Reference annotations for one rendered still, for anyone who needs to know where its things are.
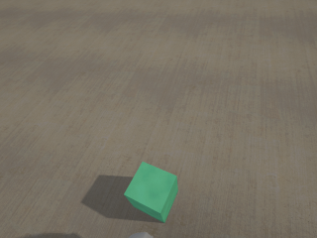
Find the carton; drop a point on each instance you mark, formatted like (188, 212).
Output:
(153, 191)

